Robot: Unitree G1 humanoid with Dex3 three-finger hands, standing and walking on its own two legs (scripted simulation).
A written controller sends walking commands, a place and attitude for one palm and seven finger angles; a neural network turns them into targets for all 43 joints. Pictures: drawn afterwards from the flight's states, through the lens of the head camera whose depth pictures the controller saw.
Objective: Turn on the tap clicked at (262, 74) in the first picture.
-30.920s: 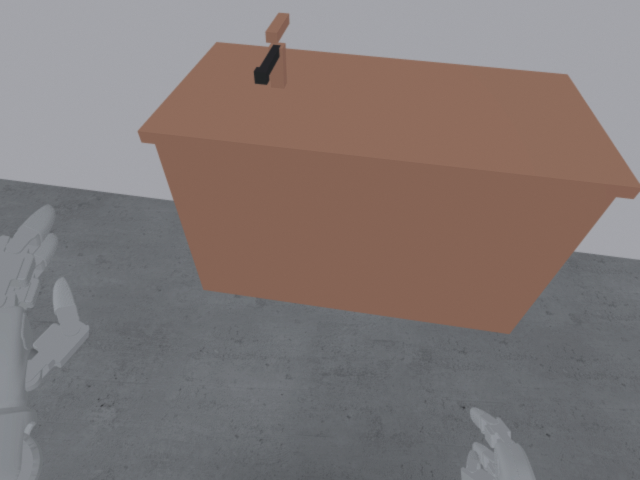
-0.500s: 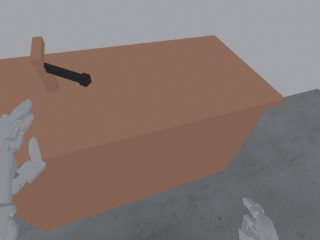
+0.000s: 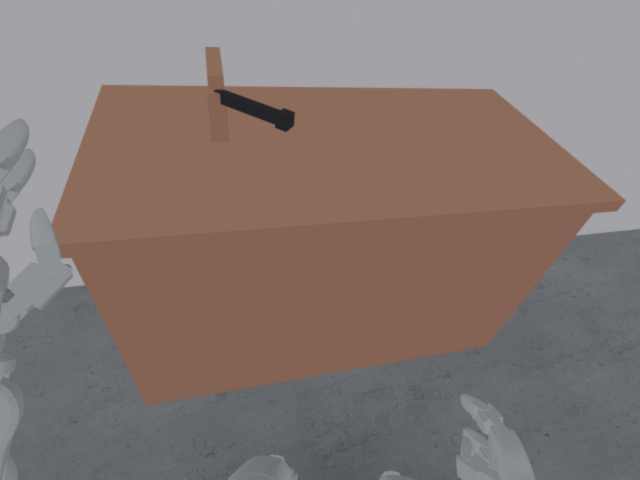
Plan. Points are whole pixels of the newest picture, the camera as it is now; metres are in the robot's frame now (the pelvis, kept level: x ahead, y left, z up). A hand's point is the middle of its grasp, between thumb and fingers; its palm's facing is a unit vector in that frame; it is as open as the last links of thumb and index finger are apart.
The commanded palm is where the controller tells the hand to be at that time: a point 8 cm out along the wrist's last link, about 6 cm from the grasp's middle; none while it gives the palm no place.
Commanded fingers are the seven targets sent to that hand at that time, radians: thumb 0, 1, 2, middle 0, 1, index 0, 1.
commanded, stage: come to a stop and stand still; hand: left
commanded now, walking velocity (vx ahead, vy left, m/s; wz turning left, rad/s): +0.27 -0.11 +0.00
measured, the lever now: (284, 120) +0.67 +0.16 +0.12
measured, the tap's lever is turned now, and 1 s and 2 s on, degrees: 49 49 49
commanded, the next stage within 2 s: look again from close up in 1.06 s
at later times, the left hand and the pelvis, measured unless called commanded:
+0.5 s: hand out of the picture +0.06 +0.34 +0.23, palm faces +0.43 -0.86 -0.28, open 7.5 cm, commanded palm +0.01 +0.36 +0.22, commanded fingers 0.00 0.90 0.90 -0.20 -0.30 -0.20 -0.30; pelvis -0.17 +0.09 +0.03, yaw -3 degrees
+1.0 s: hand out of the picture +0.00 +0.31 +0.22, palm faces +0.36 -0.87 -0.34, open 7.5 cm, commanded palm -0.06 +0.36 +0.22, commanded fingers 0.00 0.90 0.90 -0.20 -0.30 -0.20 -0.30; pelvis -0.23 +0.08 +0.03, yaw -3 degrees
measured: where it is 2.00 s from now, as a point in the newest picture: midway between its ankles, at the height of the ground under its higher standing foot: outside the picture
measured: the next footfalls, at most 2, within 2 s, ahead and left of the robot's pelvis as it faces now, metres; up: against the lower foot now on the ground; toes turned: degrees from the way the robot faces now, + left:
right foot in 0.20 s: -0.01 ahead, -0.02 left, +0.00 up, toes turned -1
left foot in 0.46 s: -0.11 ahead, +0.21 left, +0.00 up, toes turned +1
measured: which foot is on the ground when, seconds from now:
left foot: down 0.00-0.16, up 0.18-0.44, down 0.46-0.88, up 0.90-1.00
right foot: up 0.00-0.18, down 0.20-0.46, up 0.48-0.88, down 0.90-1.00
